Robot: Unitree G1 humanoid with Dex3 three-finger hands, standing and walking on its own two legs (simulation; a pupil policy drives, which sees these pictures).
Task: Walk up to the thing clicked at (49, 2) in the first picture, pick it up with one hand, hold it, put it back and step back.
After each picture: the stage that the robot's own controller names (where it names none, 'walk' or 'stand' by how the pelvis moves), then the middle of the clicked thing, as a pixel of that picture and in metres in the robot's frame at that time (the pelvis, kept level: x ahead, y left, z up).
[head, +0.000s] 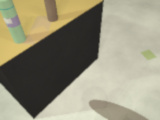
stand; (50, 1) +0.95 +0.20 +0.03
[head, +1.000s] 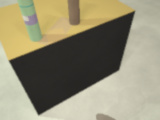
rise first; (73, 4) +0.90 +0.09 +0.05
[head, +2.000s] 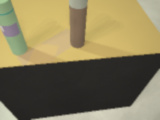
walk; (77, 22) +0.61 +0.08 +0.07
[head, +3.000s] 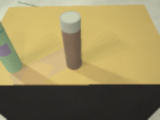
stand; (72, 44) +0.50 +0.07 +0.05
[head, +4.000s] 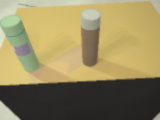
stand; (90, 41) +0.52 -0.02 +0.05
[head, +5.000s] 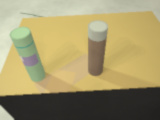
stand; (96, 51) +0.50 -0.04 +0.04
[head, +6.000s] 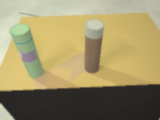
stand; (92, 49) +0.52 -0.03 +0.03
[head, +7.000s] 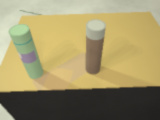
stand; (94, 50) +0.51 -0.03 +0.03
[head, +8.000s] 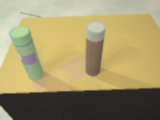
stand; (94, 51) +0.51 -0.03 +0.03
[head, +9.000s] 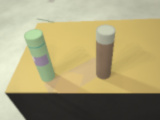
rise first; (104, 54) +0.51 -0.04 +0.04
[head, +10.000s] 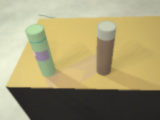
go down; (104, 51) +0.52 -0.04 +0.04
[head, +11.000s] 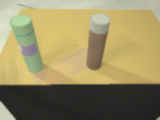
go down; (96, 45) +0.52 -0.06 +0.05
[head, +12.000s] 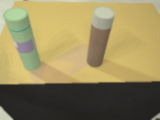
go down; (98, 41) +0.51 -0.06 +0.07
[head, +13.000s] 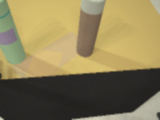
close in; (88, 28) +0.52 -0.05 +0.10
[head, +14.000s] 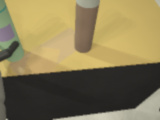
close; (85, 22) +0.52 -0.04 +0.11
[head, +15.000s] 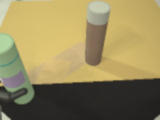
lift; (95, 37) +0.50 -0.04 +0.09
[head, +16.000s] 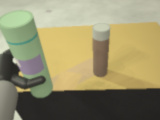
lift; (100, 52) +0.54 -0.05 +0.06
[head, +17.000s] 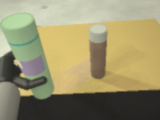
hold; (98, 54) +0.51 -0.05 +0.05
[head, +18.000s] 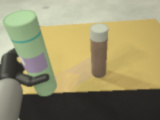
hold; (98, 53) +0.52 -0.05 +0.05
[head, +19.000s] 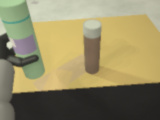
crouch; (92, 49) +0.53 -0.04 +0.05
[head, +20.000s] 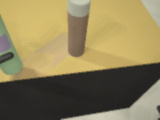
lower; (77, 29) +0.53 -0.04 +0.07
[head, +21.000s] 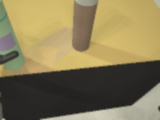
lower; (83, 21) +0.52 -0.04 +0.11
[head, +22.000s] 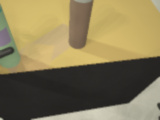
lower; (79, 18) +0.53 -0.04 +0.11
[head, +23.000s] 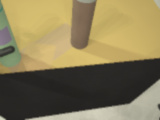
lower; (82, 18) +0.53 -0.04 +0.11
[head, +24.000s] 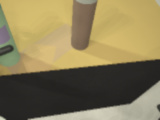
rest; (82, 19) +0.52 -0.04 +0.11
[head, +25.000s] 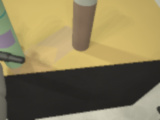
withdraw; (83, 20) +0.53 -0.04 +0.10
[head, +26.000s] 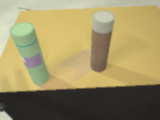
sink last; (100, 45) +0.49 -0.05 +0.08
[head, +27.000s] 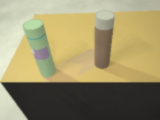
stand; (103, 42) +0.53 -0.04 +0.08
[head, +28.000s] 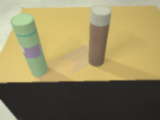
stand; (98, 39) +0.52 -0.05 +0.09
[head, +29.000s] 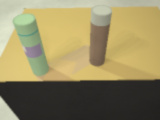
stand; (98, 39) +0.52 -0.05 +0.09
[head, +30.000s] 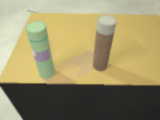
stand; (102, 46) +0.53 -0.06 +0.05
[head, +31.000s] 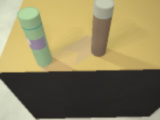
walk; (100, 30) +0.55 -0.06 +0.05
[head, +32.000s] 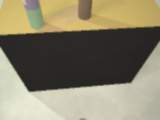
walk; out of the picture +0.77 +0.00 +0.05
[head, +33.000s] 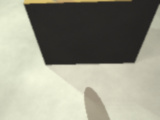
stand; out of the picture +1.10 -0.04 +0.06
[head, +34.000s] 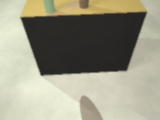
stand; out of the picture +1.11 +0.00 +0.04
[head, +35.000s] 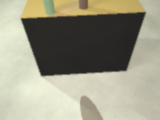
stand; out of the picture +1.12 -0.01 +0.03
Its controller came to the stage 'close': yes
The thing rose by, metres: 0.00
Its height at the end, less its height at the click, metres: +0.00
